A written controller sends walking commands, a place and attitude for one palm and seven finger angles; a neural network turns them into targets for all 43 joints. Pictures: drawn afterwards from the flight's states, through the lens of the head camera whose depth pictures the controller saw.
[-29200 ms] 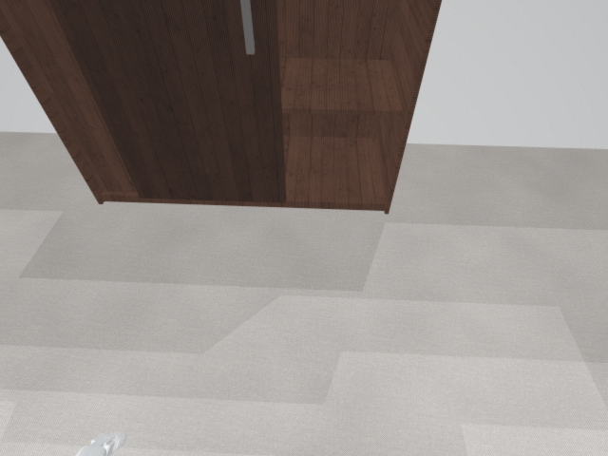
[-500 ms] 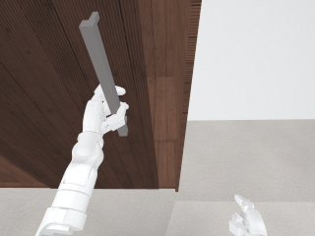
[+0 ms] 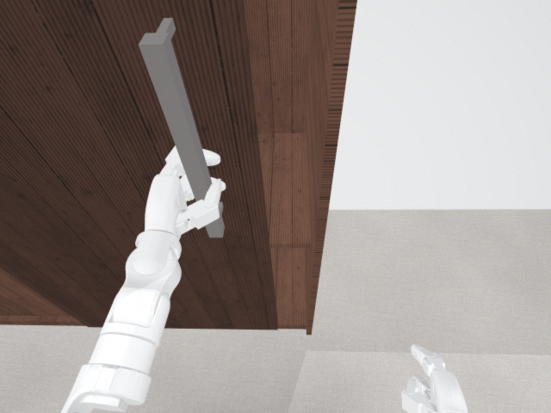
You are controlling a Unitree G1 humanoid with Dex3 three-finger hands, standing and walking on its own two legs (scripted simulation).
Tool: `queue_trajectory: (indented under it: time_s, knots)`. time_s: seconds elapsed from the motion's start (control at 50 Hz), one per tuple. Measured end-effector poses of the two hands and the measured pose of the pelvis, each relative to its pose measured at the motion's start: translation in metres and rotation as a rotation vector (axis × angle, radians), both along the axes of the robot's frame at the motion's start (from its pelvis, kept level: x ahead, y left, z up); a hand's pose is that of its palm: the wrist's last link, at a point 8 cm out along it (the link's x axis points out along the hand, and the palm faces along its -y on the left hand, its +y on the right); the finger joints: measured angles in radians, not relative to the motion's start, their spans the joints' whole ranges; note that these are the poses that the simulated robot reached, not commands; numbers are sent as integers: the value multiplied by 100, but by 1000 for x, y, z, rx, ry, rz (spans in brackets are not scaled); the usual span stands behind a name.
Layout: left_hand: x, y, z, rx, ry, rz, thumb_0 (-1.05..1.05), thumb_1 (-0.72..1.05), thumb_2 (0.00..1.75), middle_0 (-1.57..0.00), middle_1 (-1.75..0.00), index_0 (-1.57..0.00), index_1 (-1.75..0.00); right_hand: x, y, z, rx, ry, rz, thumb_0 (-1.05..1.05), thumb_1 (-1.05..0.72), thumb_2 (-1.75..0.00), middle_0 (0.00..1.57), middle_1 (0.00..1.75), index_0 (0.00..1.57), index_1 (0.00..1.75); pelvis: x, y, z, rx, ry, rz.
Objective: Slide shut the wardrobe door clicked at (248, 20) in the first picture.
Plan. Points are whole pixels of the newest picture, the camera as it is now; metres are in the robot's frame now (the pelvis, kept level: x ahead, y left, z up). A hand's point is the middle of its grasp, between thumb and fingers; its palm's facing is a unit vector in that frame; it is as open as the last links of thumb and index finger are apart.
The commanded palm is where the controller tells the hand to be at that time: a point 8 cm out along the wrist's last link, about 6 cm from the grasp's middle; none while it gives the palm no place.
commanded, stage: step sideways, sliding the door along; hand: left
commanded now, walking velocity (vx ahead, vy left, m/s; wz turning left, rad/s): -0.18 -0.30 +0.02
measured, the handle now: (197, 152) +0.42 +0.13 +0.16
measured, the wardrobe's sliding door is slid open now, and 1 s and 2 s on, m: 0.10 0.10 0.10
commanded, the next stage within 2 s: stop walking and hold the door there in 0.30 s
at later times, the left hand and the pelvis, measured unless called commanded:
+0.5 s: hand (211, 204) +0.36 +0.11 +0.11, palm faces +0.01 -0.99 -0.11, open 6.2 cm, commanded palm +0.34 +0.15 +0.12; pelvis +0.00 +0.00 +0.00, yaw +0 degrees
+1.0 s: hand (207, 203) +0.36 +0.12 +0.12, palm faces -0.10 -0.99 -0.09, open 6.2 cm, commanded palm +0.35 +0.16 +0.12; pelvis +0.03 +0.06 +0.01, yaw +0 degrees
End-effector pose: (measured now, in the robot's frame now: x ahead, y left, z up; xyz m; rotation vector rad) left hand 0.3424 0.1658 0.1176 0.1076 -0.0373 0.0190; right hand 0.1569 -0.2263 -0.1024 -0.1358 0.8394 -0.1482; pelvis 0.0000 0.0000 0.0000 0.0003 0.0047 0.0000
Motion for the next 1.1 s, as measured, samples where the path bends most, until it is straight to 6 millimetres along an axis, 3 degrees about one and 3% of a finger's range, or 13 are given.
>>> queue_trajectory:
  time_s: [0.48,0.64,0.94,1.1]
  knots:
    - [1,1,0,2,-2,-13,0,68,78,-39,-132,-28,-140,11,8,3,13,-20,15,1,-90,-90,20,30,20,30,3,2,0,-1,1,4]
    - [1,2,1,-1,15,-19,1,68,77,-39,-131,-29,-140,17,15,3,12,-33,6,1,-90,-90,20,30,20,30,12,13,2,6,-4,1]
    - [5,7,3,-12,46,-97,2,67,74,-37,-131,-32,-140,53,70,16,35,-94,54,1,-90,-90,20,30,20,30,32,52,7,12,-19,2]
    - [8,9,3,-10,44,-148,2,66,73,-36,-133,-33,-139,61,98,20,44,-97,74,1,-90,-90,20,30,20,30,39,71,8,16,-17,-1]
